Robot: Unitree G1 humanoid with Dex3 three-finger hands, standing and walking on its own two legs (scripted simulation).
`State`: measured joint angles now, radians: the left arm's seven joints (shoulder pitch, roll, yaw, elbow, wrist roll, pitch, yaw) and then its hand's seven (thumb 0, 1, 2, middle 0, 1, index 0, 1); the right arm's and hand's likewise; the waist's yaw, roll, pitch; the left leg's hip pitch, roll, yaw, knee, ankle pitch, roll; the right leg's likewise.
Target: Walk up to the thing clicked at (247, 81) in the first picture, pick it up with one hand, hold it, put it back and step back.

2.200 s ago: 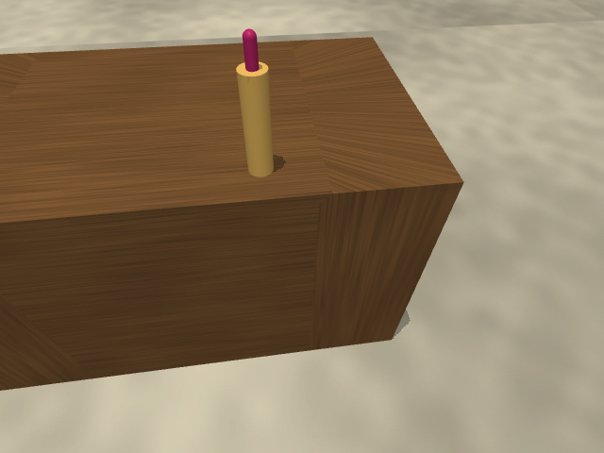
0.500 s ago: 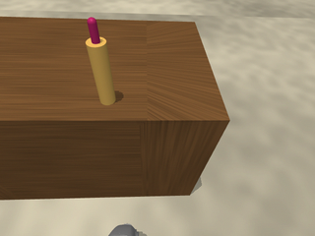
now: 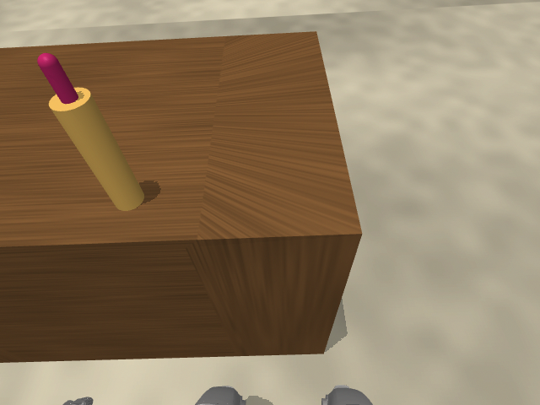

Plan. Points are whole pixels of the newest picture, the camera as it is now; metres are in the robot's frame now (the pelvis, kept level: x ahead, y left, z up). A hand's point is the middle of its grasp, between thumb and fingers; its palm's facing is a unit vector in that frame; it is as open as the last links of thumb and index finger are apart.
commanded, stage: walk up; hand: left
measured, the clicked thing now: (95, 142) +0.45 +0.27 +0.15
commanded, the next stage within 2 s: stand in 1.74 s
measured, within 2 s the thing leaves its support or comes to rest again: neither
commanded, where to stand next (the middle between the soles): +0.05 +0.05 m, yaw +2 degrees
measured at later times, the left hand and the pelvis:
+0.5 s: hand out of the picture +0.03 +0.33 -0.14, palm faces +0.10 -0.90 -0.43, open 7.4 cm; pelvis +0.00 +0.03 +0.01, yaw +6 degrees
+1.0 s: hand out of the picture +0.09 +0.31 -0.12, palm faces +0.03 -0.93 -0.36, open 7.4 cm; pelvis +0.01 +0.05 +0.03, yaw +2 degrees
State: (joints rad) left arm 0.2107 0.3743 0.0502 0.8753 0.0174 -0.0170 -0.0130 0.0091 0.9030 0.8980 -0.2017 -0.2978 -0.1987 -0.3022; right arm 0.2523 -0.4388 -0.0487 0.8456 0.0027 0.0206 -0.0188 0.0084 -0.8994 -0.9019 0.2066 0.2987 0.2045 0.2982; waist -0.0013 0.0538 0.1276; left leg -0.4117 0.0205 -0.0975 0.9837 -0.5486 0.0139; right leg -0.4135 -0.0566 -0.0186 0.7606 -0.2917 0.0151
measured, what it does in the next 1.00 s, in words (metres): steps on the spot: left foot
